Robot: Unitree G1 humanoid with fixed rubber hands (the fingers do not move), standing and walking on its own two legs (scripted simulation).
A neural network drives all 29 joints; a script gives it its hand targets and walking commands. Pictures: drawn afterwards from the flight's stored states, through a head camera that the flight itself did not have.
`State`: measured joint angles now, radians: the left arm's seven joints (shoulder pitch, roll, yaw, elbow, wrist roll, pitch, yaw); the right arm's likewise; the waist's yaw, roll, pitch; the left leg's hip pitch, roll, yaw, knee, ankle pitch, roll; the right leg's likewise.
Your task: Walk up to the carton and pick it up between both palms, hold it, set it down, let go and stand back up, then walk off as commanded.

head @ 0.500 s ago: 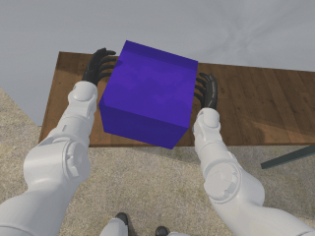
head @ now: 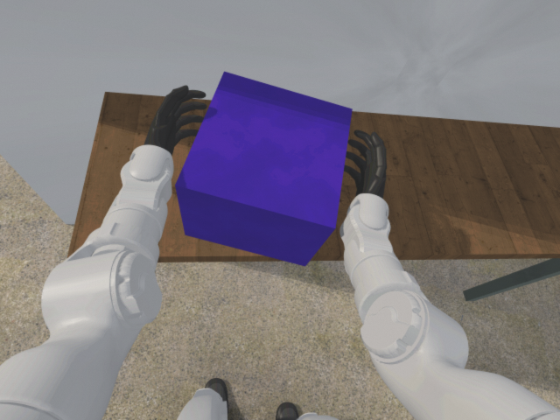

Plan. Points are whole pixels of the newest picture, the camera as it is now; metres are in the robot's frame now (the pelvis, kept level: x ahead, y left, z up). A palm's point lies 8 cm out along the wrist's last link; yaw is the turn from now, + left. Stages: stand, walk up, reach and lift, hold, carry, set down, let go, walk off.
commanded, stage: reach and lift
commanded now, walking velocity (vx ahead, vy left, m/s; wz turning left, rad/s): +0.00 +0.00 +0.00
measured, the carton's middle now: (266, 173) +0.47 +0.00 -0.02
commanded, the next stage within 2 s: none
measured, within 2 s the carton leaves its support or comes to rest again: leaves its support in 0.54 s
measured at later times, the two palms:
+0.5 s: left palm (172, 160) +0.44 +0.14 +0.05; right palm (384, 209) +0.38 -0.16 +0.04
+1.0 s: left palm (172, 149) +0.41 +0.13 +0.12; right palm (415, 203) +0.36 -0.17 +0.10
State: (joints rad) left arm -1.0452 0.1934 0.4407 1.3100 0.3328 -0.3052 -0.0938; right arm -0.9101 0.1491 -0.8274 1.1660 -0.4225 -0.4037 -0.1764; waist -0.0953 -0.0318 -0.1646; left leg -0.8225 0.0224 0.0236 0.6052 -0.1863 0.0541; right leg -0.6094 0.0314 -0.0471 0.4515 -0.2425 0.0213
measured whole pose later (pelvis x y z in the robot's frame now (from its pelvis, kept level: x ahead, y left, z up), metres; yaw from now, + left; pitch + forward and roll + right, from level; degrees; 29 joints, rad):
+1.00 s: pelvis -0.03 -0.03 +0.01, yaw +1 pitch +13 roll -3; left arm -0.94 0.18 0.29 1.31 0.27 -0.23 -0.02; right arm -0.79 0.11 -0.56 1.13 -0.30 -0.22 -0.21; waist -0.10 -0.04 -0.23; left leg -0.61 0.02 0.02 0.51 -0.12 0.04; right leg -0.45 0.03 -0.05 0.45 -0.23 0.01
